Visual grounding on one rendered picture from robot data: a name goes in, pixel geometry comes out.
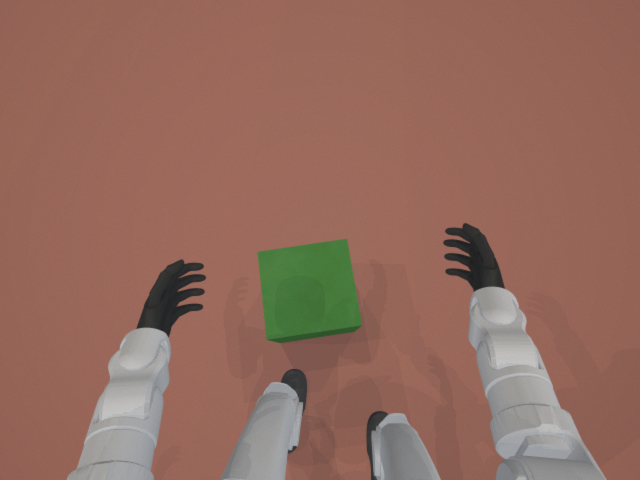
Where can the right robot forearm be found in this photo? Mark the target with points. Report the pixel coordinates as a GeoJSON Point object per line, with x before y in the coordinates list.
{"type": "Point", "coordinates": [527, 418]}

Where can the robot right thigh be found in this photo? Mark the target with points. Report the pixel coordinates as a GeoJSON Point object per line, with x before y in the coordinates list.
{"type": "Point", "coordinates": [399, 454]}

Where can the robot left foot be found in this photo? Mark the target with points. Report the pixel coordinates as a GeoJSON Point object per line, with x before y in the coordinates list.
{"type": "Point", "coordinates": [297, 381]}

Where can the robot left hand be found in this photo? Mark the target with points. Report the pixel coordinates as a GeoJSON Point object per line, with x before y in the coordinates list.
{"type": "Point", "coordinates": [160, 311]}

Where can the carton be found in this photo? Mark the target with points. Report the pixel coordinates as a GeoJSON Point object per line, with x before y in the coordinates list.
{"type": "Point", "coordinates": [308, 291]}

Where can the left robot forearm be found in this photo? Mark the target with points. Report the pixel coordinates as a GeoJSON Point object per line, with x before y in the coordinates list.
{"type": "Point", "coordinates": [124, 429]}

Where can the robot right hand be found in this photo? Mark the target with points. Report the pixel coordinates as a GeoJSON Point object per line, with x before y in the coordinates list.
{"type": "Point", "coordinates": [484, 269]}

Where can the right robot upper arm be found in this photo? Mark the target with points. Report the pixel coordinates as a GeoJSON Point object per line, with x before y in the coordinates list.
{"type": "Point", "coordinates": [521, 467]}

